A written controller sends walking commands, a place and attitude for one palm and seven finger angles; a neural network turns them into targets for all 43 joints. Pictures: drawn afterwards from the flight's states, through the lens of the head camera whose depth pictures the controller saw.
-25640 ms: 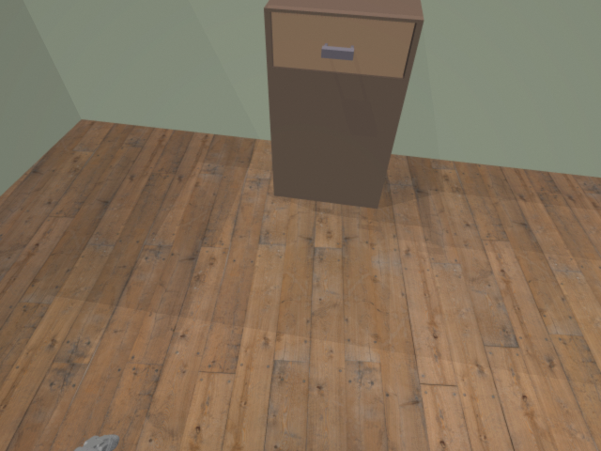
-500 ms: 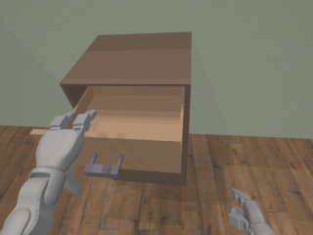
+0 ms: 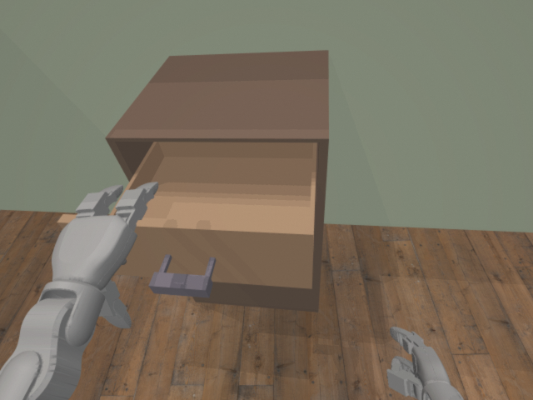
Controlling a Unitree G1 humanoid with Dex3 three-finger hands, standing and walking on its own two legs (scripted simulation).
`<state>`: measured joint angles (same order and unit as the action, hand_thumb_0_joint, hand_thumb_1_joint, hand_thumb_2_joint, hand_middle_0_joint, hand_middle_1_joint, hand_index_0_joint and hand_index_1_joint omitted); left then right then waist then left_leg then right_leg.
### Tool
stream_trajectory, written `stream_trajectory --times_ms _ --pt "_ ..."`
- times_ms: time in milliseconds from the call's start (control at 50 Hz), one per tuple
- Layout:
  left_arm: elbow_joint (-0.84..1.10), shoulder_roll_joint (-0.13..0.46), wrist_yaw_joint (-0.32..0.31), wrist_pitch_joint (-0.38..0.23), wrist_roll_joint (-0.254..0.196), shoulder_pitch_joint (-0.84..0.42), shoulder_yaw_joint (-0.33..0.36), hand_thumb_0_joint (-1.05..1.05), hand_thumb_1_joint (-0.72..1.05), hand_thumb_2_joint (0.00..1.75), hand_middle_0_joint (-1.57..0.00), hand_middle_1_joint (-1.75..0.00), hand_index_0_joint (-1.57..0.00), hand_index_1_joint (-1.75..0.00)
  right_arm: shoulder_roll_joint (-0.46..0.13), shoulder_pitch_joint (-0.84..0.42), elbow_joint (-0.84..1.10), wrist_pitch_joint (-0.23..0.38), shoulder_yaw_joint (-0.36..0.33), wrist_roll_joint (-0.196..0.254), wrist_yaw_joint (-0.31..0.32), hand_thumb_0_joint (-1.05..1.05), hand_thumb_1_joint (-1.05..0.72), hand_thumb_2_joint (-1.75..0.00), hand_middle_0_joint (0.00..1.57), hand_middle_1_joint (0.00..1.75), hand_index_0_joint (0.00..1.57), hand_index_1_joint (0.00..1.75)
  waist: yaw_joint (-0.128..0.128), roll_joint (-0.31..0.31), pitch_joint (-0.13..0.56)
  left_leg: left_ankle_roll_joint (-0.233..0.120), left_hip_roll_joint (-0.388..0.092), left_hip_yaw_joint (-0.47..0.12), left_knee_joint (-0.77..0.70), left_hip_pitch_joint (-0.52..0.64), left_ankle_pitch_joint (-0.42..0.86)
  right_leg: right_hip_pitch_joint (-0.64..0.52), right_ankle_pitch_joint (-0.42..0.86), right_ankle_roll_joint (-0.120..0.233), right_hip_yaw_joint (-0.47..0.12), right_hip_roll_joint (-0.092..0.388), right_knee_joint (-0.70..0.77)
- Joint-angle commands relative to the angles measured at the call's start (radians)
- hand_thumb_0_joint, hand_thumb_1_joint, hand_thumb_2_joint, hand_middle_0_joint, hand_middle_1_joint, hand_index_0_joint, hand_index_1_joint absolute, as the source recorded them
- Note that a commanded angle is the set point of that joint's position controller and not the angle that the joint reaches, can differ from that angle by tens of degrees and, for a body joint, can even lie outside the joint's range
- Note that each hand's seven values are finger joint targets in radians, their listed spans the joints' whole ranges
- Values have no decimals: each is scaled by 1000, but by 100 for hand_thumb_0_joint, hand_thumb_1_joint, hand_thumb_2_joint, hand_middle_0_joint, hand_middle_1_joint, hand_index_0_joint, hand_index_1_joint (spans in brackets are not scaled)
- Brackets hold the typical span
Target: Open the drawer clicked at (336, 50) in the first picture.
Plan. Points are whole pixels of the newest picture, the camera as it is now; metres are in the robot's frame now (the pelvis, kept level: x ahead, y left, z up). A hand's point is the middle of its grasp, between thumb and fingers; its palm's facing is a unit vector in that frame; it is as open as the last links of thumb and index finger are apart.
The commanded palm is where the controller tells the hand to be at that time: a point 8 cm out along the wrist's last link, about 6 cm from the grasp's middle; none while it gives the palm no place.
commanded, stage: draw the hand back to the body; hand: left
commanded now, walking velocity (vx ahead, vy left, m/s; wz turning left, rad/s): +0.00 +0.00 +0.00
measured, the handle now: (185, 272) +0.32 +0.22 -0.03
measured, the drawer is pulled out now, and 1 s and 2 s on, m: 0.24 0.24 0.24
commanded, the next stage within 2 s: step back with the hand held close in 1.36 s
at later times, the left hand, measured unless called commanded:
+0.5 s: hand (124, 273) +0.22 +0.21 +0.15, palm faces +0.28 -0.80 -0.53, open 15.9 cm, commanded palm +0.17 +0.25 +0.18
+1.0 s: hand (101, 273) +0.21 +0.23 +0.16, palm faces +0.39 -0.83 -0.40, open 11.0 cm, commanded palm +0.15 +0.27 +0.17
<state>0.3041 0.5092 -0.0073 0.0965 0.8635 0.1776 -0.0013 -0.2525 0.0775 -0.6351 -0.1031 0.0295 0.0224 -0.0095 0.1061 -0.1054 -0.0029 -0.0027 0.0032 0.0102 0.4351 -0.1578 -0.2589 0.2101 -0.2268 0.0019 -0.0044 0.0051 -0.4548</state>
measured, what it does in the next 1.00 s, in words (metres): stands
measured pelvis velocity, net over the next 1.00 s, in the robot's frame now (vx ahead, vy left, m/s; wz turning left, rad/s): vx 0.02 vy -0.01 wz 0.01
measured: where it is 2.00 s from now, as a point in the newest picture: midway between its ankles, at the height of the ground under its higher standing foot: outside the picture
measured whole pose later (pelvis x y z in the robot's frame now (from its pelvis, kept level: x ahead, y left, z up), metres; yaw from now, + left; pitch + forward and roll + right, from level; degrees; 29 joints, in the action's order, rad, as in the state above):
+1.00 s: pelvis +0.02 -0.01 +0.00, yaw +0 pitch -3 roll +0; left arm 0.48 0.32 -0.11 -0.10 -0.05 0.52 0.28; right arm -0.22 0.17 -0.64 0.15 0.01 0.00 0.07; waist 0.06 -0.07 -0.03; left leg 0.01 -0.02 -0.01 0.43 -0.09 -0.29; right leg 0.13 -0.25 0.01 0.01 -0.02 -0.42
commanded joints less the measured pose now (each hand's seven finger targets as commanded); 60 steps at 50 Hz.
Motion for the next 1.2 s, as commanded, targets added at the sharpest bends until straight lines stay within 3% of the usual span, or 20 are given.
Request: stream_trajectory --times_ms 0,40,100,140,160,240,260,280,340,360,380,400,440,460,480,580,720,1020,1040,1180 --pt "211 141 -33 -6 8 -185 84 0 -50 30 -15 -30 -15 -30 -85 -191 173 56 -33 -3 9 0 -90 -90 20 30 20 30 -8 53 166 -13 13 10 -57 0 228 -93 138 17 27 -16 59" --pt "253 214 -35 -20 0 -196 147 0 -50 30 -15 -30 -15 -30 -94 -205 179 64 -31 3 17 0 -90 -90 20 30 20 30 -8 43 182 -11 6 -2 -55 0 208 -112 128 21 18 -22 55" --pt "218 182 -37 -34 18 -151 128 0 -50 30 -15 -30 -15 -30 -86 -184 171 63 -30 -8 20 0 -90 -90 20 30 20 30 2 74 160 -14 13 3 -59 -7 207 -97 113 17 30 -14 62" --pt "234 273 -49 -43 -3 -154 224 0 -50 30 -15 -30 -15 -30 -95 -199 171 69 -30 1 26 0 -90 -90 20 30 20 30 6 33 167 -10 6 0 -50 -12 197 -121 128 21 11 -16 57" --pt "234 216 -47 -45 14 -142 179 0 -50 30 -15 -30 -15 -30 -78 -186 179 70 -22 -13 20 0 -90 -90 20 30 20 30 18 52 202 -12 16 1 -45 -5 223 -132 136 21 22 -9 50" --pt "218 269 -48 -46 -33 -88 249 0 -50 30 -15 -30 -15 -30 -93 -199 173 66 -31 3 25 0 -90 -90 20 30 20 30 6 42 145 -7 6 4 -43 -23 193 -112 129 17 9 -14 59" --pt "234 223 -43 -46 -11 -101 200 0 -50 30 -15 -30 -15 -30 -83 -191 180 66 -23 -8 20 0 -90 -90 20 30 20 30 12 35 182 -10 15 6 -40 -12 205 -113 120 16 18 -8 56" --pt "214 204 -42 -47 -18 -60 183 0 -50 30 -15 -30 -15 -30 -83 -187 170 64 -32 -6 23 0 -90 -90 20 30 20 30 -3 50 141 -10 12 6 -45 -13 212 -94 127 16 22 -13 63" --pt "293 263 -45 -59 -39 -37 240 0 -50 30 -15 -30 -15 -30 -102 -199 190 74 -31 1 27 0 -90 -90 20 30 20 30 3 12 179 -5 4 3 -29 -8 217 -114 157 15 12 -11 51" --pt "318 -179 -55 -141 -744 -76 162 0 -47 32 -15 -30 -15 -30 4 -118 269 151 -19 9 43 0 -90 -90 20 30 20 30 -94 155 106 -36 -26 10 -26 86 137 -93 121 17 55 -25 69" --pt "251 -70 -75 -175 -783 36 228 0 -43 33 -15 -30 -15 -30 -37 -101 229 191 -20 -3 59 0 -90 -90 20 30 20 30 -78 231 99 -35 -45 -3 -37 80 104 -90 84 12 50 -22 66" --pt "293 -18 -91 -194 -854 100 315 0 -40 34 -15 -30 -15 -30 -56 -95 216 203 -24 -10 79 0 -90 -90 20 30 20 30 -56 189 90 -29 -36 3 -49 73 123 -106 90 10 48 -19 88" --pt "379 78 -119 -235 -890 39 404 0 -32 37 -16 -30 -16 -30 -69 -84 184 243 -21 -23 97 0 -90 -90 20 30 20 30 -50 107 100 -14 -32 5 -56 63 122 -131 97 10 39 -1 86" --pt "412 -1 -122 -254 -887 10 353 0 -29 39 -16 -30 -16 -30 -42 -83 193 264 -10 -29 99 0 -90 -90 20 30 20 30 -43 37 121 -13 -21 10 -64 67 144 -144 103 14 42 2 87" --pt "343 -25 -127 -253 -895 86 349 0 -26 40 -16 -30 -16 -30 -41 -61 177 275 -13 -30 101 0 -90 -90 20 30 20 30 -51 46 77 -10 -28 14 -65 60 153 -128 110 12 47 3 90" --pt "356 -52 -124 -265 -908 125 339 0 -8 48 -16 -30 -16 -30 -49 -48 164 302 -20 -30 91 0 -90 -90 20 30 20 30 -47 3 31 -4 -30 17 -71 37 202 -137 158 16 40 5 96" --pt "413 -40 -118 -274 -914 237 365 0 17 58 -17 -30 -17 -30 -56 -39 159 322 -37 -29 79 0 -90 -90 20 30 20 30 -41 41 105 -7 -30 20 -40 51 305 -167 271 12 42 4 70" --pt "387 -19 -123 -261 -920 304 423 0 69 81 -19 -30 -19 -30 -52 -45 158 303 -49 -22 92 0 -90 -90 20 30 20 30 -37 73 93 -7 -28 19 -41 50 280 -142 247 7 39 -1 78" --pt "393 -8 -123 -259 -918 297 430 0 73 82 -19 -30 -19 -30 -55 -47 154 304 -49 -21 93 0 -90 -90 20 30 20 30 -37 34 86 -3 -27 21 -37 49 281 -141 248 11 35 -2 82" --pt "374 -39 -123 -246 -917 276 394 0 90 90 -20 -30 -20 -30 -49 -41 151 305 -42 -23 94 0 -90 -90 20 30 20 30 -47 57 56 -5 -26 13 -45 48 250 -118 211 7 44 -2 92"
